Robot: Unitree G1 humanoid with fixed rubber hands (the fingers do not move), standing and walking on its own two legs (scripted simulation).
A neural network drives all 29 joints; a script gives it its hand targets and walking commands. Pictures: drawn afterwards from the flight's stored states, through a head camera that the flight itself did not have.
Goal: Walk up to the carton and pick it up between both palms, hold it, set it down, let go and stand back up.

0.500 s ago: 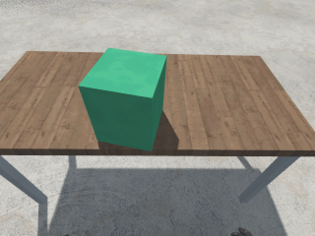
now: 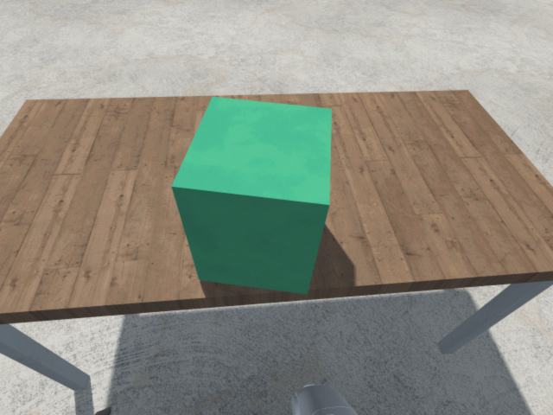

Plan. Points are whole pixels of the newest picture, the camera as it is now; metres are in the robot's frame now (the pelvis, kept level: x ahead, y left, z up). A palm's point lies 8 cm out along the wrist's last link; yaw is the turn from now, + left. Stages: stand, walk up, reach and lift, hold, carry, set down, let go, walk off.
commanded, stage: walk up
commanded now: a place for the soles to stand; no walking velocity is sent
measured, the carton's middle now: (261, 199) +0.45 +0.00 +0.04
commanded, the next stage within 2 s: stand in 1.04 s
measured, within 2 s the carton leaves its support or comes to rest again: neither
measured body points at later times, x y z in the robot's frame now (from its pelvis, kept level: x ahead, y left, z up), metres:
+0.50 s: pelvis +0.03 +0.00 +0.01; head +0.03 +0.00 +0.46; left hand +0.19 +0.23 -0.10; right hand +0.11 -0.27 -0.10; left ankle +0.01 +0.07 -0.72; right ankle +0.07 -0.12 -0.72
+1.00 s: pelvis +0.03 -0.02 +0.01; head +0.04 -0.02 +0.46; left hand +0.15 +0.23 -0.11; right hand +0.06 -0.28 -0.12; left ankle +0.01 +0.07 -0.72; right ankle +0.07 -0.12 -0.72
